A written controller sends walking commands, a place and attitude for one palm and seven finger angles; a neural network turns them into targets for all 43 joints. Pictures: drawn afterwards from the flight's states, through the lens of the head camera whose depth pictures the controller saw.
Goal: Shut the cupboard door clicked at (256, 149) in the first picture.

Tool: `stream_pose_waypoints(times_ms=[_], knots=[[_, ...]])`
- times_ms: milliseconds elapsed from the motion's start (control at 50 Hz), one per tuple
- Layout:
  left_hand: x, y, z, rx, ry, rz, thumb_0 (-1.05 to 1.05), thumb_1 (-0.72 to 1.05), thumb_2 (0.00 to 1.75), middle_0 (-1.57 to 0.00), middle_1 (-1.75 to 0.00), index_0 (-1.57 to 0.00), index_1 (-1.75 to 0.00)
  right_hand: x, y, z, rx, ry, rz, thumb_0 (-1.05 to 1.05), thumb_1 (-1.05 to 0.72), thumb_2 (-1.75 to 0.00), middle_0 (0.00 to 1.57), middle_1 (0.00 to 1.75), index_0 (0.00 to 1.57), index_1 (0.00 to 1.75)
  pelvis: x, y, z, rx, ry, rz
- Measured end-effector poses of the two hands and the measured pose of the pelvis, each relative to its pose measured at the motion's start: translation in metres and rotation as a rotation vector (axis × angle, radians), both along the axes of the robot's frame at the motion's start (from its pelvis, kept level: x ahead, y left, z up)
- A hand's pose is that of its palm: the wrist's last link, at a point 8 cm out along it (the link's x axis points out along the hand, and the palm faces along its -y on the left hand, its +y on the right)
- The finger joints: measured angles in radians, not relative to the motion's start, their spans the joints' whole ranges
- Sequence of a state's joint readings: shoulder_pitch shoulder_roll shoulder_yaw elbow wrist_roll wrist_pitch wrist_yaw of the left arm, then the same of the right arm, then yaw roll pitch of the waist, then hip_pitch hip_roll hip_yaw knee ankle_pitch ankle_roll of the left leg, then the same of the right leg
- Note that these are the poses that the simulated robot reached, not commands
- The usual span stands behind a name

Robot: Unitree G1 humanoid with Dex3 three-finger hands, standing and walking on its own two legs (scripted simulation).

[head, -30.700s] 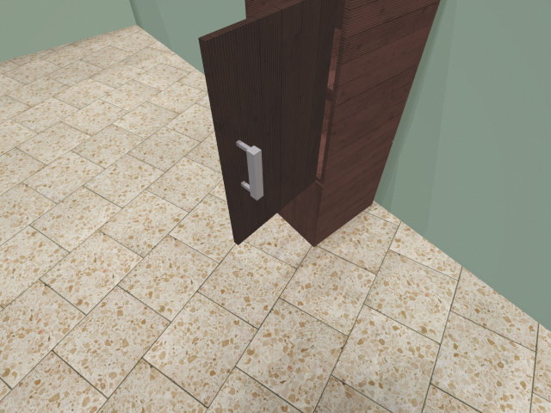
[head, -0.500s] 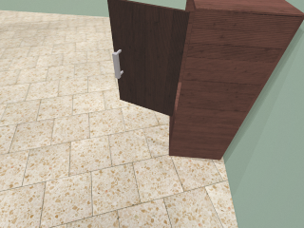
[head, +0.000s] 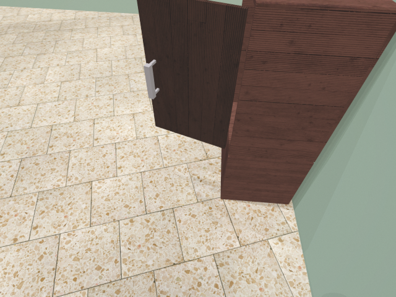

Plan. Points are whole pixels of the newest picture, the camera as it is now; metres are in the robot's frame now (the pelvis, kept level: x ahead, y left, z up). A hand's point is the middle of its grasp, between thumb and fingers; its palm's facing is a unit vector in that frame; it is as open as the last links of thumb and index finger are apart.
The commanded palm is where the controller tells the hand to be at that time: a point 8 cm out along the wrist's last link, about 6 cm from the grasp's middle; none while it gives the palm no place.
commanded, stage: look to check the result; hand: left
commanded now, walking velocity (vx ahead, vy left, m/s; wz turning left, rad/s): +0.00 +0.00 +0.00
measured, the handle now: (152, 79) +0.89 +0.22 -0.06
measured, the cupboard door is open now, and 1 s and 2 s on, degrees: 71 71 71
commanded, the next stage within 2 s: walk to a spot facing it in 0.32 s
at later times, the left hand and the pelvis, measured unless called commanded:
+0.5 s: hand out of the picture -0.02 +0.14 -0.18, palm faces +0.03 -0.99 -0.17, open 7.3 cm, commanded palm none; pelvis +0.01 -0.01 +0.00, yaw +0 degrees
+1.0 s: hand out of the picture +0.04 +0.22 -0.18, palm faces +0.27 -0.92 -0.27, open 7.3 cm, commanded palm none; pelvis +0.01 +0.00 -0.01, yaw +16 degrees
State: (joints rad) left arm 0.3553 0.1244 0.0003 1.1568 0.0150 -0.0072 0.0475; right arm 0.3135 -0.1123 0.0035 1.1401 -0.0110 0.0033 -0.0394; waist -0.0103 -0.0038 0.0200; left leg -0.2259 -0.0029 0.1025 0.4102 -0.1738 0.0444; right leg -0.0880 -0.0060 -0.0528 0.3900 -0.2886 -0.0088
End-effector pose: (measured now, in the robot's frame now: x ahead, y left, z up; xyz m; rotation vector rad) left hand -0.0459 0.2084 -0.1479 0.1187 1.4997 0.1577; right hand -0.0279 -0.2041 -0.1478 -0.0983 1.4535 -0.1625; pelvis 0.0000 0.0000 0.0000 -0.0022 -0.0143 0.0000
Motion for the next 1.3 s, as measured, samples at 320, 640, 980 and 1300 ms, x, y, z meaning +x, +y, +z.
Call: stream_pose_waypoints(times_ms=[320, 640, 980, 1300], knots=[[0.016, -0.011, -0.001, -0.015, -0.014, -0.010, 0.00, 0.91, 0.90, -0.20, -0.30, -0.20, -0.30, 0.017, -0.013, 0.002, -0.017, -0.018, 0.008, 0.00, -0.91, -0.90, 0.20, 0.30, 0.20, 0.29, 0.009, -0.006, 0.001, 0.006, 0.002, -0.004], [0.033, -0.009, -0.005, 0.026, -0.061, 0.054, 0.00, 0.91, 0.90, -0.20, -0.30, -0.20, -0.30, 0.028, -0.026, -0.007, -0.006, 0.019, 0.053, 0.00, -0.91, -0.90, 0.20, 0.30, 0.20, 0.29, 0.012, -0.016, -0.007, 0.003, 0.011, 0.062], [0.061, 0.057, -0.004, 0.119, -0.210, 0.194, 0.00, 0.91, 0.89, -0.20, -0.30, -0.20, -0.30, 0.140, -0.032, 0.002, -0.099, -0.149, 0.311, 0.00, -0.91, -0.90, 0.20, 0.30, 0.20, 0.29, 0.009, 0.001, -0.016, -0.004, 0.033, 0.266], [0.058, 0.004, 0.035, 0.253, -0.312, 0.329, 0.00, 0.91, 0.90, -0.20, -0.30, -0.20, -0.30, 0.236, -0.066, -0.012, -0.014, -0.185, 0.497, 0.00, -0.90, -0.90, 0.20, 0.30, 0.20, 0.30, 0.034, -0.062, -0.011, 0.012, 0.049, 0.486]])
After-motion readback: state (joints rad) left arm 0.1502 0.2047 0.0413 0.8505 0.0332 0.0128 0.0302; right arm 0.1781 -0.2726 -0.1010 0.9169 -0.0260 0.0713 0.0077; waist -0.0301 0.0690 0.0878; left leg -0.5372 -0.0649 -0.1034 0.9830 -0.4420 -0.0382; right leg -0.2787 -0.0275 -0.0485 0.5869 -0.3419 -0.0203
